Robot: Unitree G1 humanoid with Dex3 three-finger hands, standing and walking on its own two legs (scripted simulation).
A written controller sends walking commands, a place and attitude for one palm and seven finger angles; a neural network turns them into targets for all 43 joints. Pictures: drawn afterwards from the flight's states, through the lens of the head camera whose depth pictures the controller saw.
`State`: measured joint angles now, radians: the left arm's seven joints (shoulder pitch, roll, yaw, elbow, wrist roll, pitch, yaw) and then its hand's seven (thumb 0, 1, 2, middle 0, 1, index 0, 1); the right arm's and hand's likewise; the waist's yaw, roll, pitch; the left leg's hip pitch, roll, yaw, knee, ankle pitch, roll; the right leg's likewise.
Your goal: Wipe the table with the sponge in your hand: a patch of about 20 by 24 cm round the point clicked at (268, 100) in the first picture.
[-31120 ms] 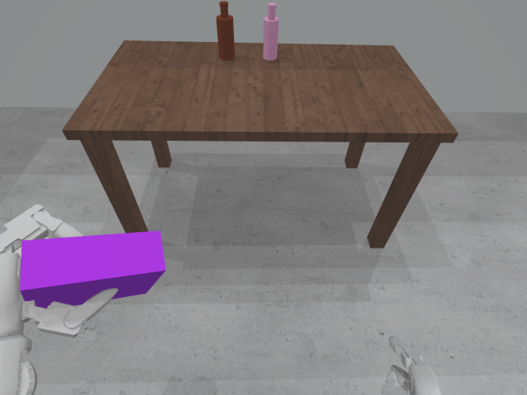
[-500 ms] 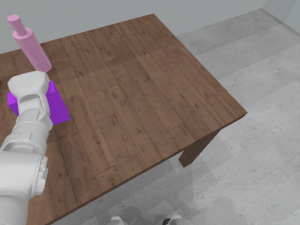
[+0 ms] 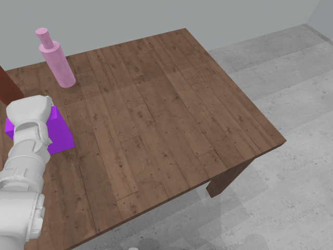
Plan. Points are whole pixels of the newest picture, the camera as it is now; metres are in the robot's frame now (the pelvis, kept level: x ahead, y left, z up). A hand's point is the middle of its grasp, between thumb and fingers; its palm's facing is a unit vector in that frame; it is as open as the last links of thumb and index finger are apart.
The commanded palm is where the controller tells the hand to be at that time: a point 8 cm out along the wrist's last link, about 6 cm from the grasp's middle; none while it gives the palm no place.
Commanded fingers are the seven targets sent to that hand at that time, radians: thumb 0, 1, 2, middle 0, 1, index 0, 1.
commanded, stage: slide back across to the first lane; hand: left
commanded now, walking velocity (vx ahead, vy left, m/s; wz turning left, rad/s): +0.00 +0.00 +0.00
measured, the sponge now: (47, 138) +0.40 +0.34 -0.03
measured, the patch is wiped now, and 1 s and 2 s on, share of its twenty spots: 1.00 1.00 1.00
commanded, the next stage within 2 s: wipe back along the first lane in 0.02 s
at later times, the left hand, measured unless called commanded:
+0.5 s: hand (30, 137) +0.38 +0.35 +0.01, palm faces -0.11 -0.01 -0.99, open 9.1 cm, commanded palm +0.35 +0.32 +0.04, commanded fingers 0.00 0.10 1.30 -1.20 -1.60 -1.20 -1.60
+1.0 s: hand (34, 151) +0.34 +0.33 +0.01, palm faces -0.08 -0.01 -1.00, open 9.1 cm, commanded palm +0.30 +0.30 +0.04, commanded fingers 0.00 0.10 1.30 -1.20 -1.60 -1.20 -1.60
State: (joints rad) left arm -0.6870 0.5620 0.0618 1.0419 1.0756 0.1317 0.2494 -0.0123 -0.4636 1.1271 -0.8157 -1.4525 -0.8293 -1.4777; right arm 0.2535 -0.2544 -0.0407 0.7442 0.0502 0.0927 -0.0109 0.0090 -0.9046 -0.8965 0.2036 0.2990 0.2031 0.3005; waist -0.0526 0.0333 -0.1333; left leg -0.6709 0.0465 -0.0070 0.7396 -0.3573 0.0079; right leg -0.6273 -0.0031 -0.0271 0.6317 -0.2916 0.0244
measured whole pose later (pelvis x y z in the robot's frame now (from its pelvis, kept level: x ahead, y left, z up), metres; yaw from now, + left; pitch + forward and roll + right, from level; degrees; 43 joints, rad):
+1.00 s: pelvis +0.00 +0.00 +0.00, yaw +1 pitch +11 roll -2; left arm -0.36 0.45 -0.04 0.68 1.01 0.25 0.27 -0.02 -0.43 1.12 -0.78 -1.50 -0.79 -1.53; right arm 0.19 -0.25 -0.03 0.69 0.07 0.11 -0.03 0.01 -0.91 -0.90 0.20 0.30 0.20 0.30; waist 0.02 0.05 -0.13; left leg -0.55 0.03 -0.01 0.72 -0.36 0.01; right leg -0.51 -0.02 -0.03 0.62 -0.30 0.03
